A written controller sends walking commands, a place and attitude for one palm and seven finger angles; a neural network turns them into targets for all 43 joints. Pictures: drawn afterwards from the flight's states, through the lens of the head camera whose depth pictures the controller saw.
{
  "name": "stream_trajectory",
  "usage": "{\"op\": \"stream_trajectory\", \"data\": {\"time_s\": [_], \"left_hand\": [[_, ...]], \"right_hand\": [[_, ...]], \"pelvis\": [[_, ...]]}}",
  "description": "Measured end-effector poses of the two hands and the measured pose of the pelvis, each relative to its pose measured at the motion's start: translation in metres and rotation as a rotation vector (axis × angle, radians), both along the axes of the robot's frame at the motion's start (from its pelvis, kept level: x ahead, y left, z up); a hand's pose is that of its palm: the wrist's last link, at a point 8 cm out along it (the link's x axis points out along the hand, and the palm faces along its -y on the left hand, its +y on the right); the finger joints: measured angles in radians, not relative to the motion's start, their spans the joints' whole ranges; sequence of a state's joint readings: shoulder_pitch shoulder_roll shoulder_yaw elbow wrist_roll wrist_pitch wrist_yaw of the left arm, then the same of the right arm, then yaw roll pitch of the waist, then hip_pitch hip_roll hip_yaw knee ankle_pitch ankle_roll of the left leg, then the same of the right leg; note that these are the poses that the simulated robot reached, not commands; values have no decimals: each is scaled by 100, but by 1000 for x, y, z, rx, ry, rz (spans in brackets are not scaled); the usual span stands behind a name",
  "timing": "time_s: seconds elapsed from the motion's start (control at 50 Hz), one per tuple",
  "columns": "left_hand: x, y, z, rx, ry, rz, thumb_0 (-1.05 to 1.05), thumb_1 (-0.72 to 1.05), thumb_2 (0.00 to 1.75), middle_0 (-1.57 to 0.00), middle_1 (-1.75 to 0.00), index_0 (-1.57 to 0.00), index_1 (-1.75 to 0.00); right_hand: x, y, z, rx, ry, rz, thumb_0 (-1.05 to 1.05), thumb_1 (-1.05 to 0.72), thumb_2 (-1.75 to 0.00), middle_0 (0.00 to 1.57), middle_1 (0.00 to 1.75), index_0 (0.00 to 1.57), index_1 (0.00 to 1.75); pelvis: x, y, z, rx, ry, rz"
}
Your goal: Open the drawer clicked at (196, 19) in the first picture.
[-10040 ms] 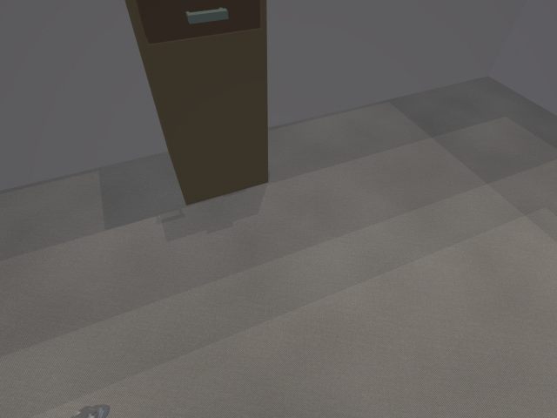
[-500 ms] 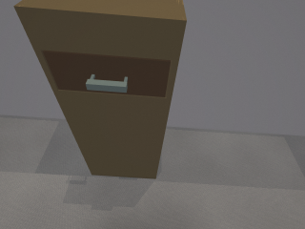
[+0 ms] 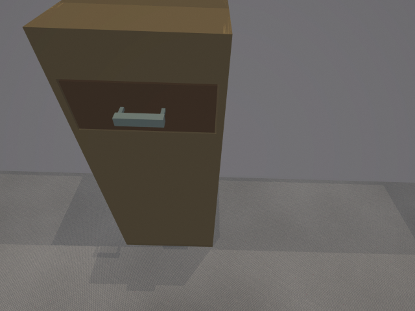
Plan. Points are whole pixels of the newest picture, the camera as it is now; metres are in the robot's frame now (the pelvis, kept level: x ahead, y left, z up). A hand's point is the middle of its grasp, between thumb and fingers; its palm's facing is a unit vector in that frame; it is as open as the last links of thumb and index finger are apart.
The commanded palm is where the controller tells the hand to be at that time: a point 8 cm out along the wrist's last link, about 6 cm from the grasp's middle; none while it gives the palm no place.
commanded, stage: come to a stop and stand still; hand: left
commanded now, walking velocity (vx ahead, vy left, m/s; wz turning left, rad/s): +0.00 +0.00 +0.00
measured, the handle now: (141, 115) +0.56 +0.20 +0.08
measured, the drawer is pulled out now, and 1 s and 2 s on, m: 0.00 0.00 0.00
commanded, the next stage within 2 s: look again from close up in 0.20 s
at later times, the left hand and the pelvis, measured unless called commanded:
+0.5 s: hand out of the picture -0.01 +0.17 -0.19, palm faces +0.04 -0.99 -0.17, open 7.4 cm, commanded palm none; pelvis +0.01 +0.01 -0.01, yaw +1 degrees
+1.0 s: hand out of the picture +0.10 +0.21 -0.14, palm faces -0.07 -0.91 -0.40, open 7.3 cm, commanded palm +0.14 +0.24 -0.05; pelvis +0.03 +0.02 -0.01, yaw +0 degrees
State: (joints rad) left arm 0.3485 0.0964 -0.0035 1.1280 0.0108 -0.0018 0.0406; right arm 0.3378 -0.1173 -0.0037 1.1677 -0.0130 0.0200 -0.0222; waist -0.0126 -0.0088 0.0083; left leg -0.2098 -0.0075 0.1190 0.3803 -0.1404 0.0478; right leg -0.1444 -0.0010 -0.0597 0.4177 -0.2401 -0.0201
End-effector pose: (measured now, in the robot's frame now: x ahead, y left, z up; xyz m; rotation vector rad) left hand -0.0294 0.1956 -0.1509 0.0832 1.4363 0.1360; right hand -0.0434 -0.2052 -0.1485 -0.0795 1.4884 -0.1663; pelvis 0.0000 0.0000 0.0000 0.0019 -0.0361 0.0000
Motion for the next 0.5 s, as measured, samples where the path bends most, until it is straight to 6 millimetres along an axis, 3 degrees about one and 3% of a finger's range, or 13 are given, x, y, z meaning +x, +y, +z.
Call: {"op": "stream_trajectory", "data": {"time_s": [0.12, 0.24, 0.38, 0.5], "left_hand": [[-6, -6, -2, -9, 7, 6, 1, 91, 90, -20, -30, -20, -30], [-11, -8, -3, -14, 19, 11, 1, 91, 90, -20, -30, -20, -30], [-11, -3, -6, -8, 13, -10, 1, 91, 90, -20, -30, -20, -30], [14, 21, -8, 29, -41, -14, 1, 91, 90, -20, -30, -20, -30]], "right_hand": [[-20, 9, 0, 18, 37, -21, 1, -91, -90, 20, 30, 20, 30], [-21, 15, 0, 27, 37, -28, 1, -91, -90, 20, 30, 20, 30], [2, 14, -6, 30, -25, 5, 1, -91, -90, 20, 30, 20, 30], [31, 14, -12, 9, -106, 39, 1, -92, -90, 20, 30, 20, 30]], "pelvis": [[-3, -2, -1, -2, 7, 1], [-2, -2, -2, -4, 13, 0], [-3, 3, -8, -32, 26, 10], [6, 13, -13, -24, 25, 18]]}}
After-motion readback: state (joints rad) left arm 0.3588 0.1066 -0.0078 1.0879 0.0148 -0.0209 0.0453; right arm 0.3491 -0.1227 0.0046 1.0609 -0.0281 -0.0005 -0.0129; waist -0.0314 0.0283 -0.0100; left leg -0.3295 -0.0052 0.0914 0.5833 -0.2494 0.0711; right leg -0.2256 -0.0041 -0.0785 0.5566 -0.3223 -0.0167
